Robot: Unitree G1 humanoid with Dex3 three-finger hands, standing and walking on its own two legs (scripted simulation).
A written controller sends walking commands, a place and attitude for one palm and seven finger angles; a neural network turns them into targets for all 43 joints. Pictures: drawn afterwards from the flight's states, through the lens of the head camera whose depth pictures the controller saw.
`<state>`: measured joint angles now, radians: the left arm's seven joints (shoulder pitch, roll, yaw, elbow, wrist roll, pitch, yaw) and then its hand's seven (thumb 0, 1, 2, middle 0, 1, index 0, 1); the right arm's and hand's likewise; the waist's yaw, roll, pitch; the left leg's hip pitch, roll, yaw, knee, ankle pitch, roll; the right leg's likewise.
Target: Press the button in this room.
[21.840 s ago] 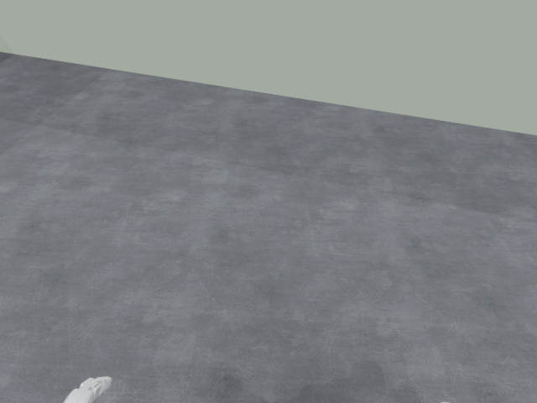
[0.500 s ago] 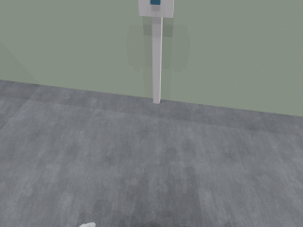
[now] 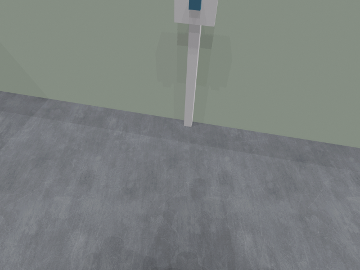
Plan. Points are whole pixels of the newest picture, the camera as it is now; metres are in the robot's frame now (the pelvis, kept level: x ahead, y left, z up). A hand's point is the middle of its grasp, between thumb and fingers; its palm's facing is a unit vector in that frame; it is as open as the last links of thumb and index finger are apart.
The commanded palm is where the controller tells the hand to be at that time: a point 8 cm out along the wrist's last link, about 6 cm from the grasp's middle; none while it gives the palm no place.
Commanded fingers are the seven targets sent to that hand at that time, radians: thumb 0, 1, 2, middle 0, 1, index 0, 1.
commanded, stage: look at it before walking up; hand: left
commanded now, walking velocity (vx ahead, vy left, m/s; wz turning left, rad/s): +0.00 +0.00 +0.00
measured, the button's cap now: (195, 2) +1.21 +0.03 +0.12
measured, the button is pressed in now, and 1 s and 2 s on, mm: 0 0 0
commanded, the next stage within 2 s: walk to a spot facing it in 0.30 s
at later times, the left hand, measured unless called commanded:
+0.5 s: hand out of the picture +0.01 +0.16 -0.18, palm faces +0.03 -0.98 -0.17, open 7.4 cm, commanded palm none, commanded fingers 0.00 0.90 0.90 -0.20 -0.30 -0.20 -0.30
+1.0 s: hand out of the picture +0.13 +0.09 -0.16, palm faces -0.04 -0.98 -0.17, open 7.4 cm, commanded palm none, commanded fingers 0.00 0.90 0.90 -0.20 -0.30 -0.20 -0.30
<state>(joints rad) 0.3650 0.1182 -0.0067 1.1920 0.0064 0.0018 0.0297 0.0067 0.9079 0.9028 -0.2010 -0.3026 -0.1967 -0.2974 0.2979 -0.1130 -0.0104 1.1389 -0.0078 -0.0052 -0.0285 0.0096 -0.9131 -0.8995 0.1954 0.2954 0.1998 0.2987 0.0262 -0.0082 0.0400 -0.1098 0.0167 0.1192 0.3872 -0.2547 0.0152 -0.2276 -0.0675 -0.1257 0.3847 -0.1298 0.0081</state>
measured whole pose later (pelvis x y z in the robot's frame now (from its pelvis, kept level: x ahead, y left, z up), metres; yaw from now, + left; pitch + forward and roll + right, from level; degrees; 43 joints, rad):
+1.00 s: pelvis +0.16 -0.07 +0.00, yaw -8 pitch +0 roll +1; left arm 0.39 0.10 0.02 1.14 0.01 -0.08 0.01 0.01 0.91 0.90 -0.20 -0.30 -0.20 -0.30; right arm 0.20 -0.19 -0.08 1.08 -0.03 -0.02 0.01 0.01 -0.91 -0.90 0.19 0.29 0.20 0.30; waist 0.02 0.02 0.05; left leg -0.58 0.12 0.06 1.11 -0.20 -0.03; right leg -0.08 0.01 -0.12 0.37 -0.29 -0.07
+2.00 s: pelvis +0.55 -0.11 -0.02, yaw -10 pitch +0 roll +0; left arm 0.09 0.13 0.03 1.03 0.01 -0.06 -0.01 0.01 0.91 0.90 -0.20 -0.30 -0.20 -0.30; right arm 0.48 -0.08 -0.04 1.20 -0.01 -0.03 -0.01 0.01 -0.90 -0.90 0.20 0.30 0.20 0.30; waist -0.07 0.01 0.09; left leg -0.15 0.07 0.14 0.83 -0.52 -0.01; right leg -0.35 -0.05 -0.17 0.60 -0.21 -0.04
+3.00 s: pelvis +0.61 -0.16 -0.01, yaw -9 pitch -1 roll +1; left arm 0.22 0.15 0.03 1.04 0.02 0.02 0.03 0.01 0.91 0.90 -0.20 -0.30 -0.20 -0.30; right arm 0.25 -0.20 -0.08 1.09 -0.02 0.07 -0.01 0.01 -0.91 -0.90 0.19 0.30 0.20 0.30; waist -0.02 0.05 0.02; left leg -0.41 0.06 0.03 0.84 -0.39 -0.02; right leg -0.24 -0.04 -0.08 0.52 -0.26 -0.02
